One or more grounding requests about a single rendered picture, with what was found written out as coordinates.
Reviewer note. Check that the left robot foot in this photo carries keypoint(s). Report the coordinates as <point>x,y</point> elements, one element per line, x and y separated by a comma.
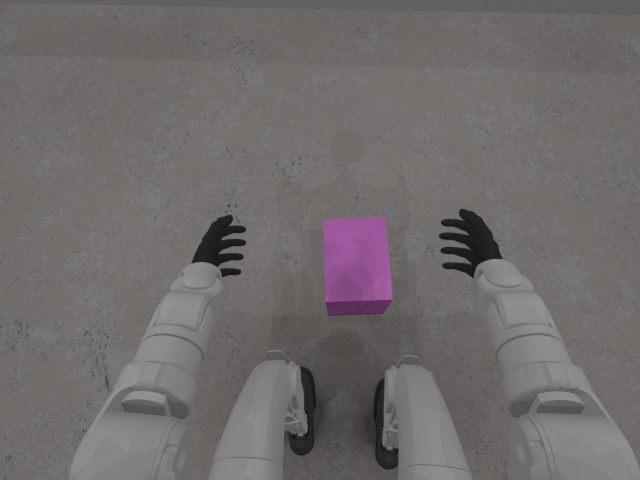
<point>302,444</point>

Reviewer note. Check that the left robot hand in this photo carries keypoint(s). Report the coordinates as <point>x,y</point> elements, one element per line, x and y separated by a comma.
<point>211,245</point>

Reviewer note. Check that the right robot shin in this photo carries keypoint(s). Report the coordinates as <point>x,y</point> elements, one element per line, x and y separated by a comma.
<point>390,429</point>

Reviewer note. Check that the right robot hand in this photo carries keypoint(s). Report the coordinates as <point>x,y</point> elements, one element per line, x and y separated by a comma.
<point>480,241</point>

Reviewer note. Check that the carton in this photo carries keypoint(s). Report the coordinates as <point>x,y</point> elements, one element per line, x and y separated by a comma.
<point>357,268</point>

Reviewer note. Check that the left robot upper arm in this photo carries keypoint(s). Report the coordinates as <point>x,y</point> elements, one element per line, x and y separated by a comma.
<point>135,446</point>

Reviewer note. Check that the right robot upper arm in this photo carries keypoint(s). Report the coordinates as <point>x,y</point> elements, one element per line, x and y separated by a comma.
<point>552,446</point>

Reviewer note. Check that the left robot forearm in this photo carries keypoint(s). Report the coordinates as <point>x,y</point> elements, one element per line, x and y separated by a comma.
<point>161,380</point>

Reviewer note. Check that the right robot forearm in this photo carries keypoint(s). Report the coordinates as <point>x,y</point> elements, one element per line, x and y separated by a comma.
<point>538,375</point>

